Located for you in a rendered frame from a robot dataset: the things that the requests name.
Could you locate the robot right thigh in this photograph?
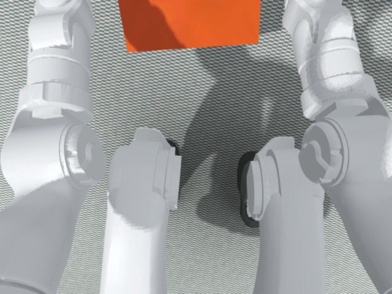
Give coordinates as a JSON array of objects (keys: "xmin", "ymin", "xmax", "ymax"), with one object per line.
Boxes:
[{"xmin": 247, "ymin": 148, "xmax": 326, "ymax": 294}]

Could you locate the carton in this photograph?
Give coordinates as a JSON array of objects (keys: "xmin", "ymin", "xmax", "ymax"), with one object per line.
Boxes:
[{"xmin": 118, "ymin": 0, "xmax": 261, "ymax": 52}]

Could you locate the robot right foot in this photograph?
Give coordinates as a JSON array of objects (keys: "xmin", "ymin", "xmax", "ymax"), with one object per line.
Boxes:
[{"xmin": 237, "ymin": 151, "xmax": 259, "ymax": 228}]

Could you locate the robot right forearm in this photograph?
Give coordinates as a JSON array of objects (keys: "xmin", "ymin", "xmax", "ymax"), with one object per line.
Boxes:
[{"xmin": 282, "ymin": 0, "xmax": 392, "ymax": 121}]

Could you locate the robot left upper arm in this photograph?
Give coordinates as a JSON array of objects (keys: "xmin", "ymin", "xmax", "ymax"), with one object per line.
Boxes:
[{"xmin": 0, "ymin": 122, "xmax": 107, "ymax": 294}]

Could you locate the robot right upper arm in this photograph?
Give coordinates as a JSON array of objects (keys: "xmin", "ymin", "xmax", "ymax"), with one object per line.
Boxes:
[{"xmin": 298, "ymin": 115, "xmax": 392, "ymax": 294}]

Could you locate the robot left forearm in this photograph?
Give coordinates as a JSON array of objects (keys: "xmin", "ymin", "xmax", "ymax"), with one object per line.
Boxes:
[{"xmin": 1, "ymin": 0, "xmax": 97, "ymax": 174}]

